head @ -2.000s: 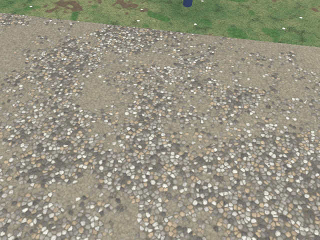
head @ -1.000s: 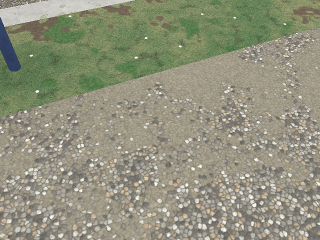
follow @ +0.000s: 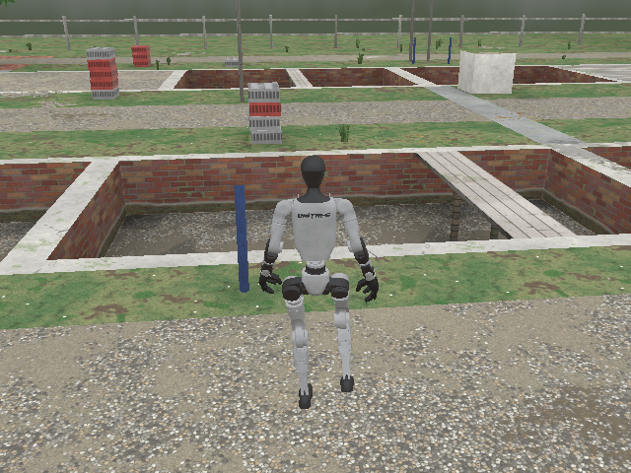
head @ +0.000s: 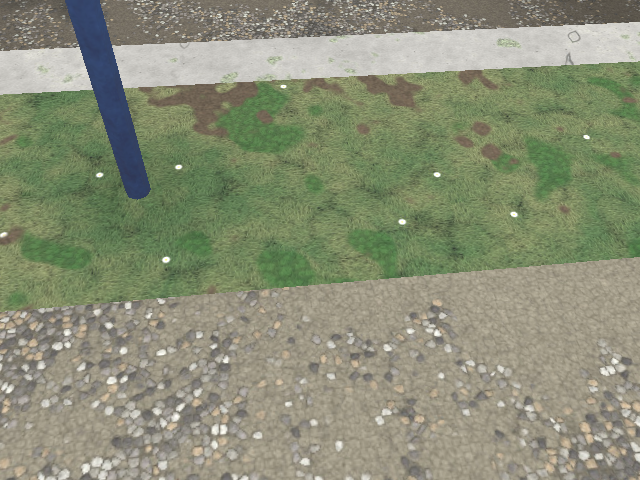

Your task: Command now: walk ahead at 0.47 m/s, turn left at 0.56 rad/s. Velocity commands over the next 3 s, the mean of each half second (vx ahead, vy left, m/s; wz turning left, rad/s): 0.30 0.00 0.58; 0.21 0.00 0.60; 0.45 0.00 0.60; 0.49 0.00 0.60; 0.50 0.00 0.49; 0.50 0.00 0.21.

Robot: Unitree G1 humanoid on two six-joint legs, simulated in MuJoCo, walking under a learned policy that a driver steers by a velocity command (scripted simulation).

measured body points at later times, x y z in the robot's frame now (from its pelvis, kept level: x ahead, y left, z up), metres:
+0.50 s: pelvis +0.19 -0.04 +0.00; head +0.24 -0.05 +0.44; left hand +0.25 +0.25 -0.10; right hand +0.38 -0.28 -0.13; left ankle +0.14 +0.06 -0.66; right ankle +0.29 -0.12 -0.74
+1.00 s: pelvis +0.26 +0.03 +0.01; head +0.25 +0.05 +0.46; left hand +0.21 +0.33 -0.11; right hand +0.46 -0.18 -0.10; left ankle +0.18 +0.07 -0.74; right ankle +0.40 -0.06 -0.69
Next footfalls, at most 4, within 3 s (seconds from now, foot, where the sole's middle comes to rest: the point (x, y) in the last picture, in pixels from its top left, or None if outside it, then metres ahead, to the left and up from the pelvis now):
0.28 right None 0.33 -0.11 -0.78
0.72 left None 0.21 0.09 -0.78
1.18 right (301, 466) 0.50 0.05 -0.78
1.68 left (121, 449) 0.53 0.42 -0.78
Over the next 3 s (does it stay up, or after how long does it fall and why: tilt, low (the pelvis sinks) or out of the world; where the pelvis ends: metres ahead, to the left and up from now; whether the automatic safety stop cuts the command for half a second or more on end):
stays up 0.67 0.93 0.01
